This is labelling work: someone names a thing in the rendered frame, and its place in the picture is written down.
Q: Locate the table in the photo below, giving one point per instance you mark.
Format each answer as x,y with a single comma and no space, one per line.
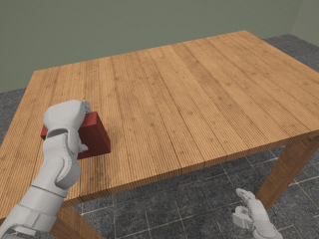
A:
167,111

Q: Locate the robot right forearm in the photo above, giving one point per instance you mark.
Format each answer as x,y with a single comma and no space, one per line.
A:
262,229

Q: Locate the robot right hand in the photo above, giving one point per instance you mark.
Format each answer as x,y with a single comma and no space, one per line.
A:
245,217

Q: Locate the sponge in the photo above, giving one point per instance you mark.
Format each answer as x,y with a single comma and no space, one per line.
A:
92,134

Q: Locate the robot left forearm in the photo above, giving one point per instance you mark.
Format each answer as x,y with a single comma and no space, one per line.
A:
59,171

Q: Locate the robot left hand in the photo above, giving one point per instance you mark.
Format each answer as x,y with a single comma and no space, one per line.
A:
70,113

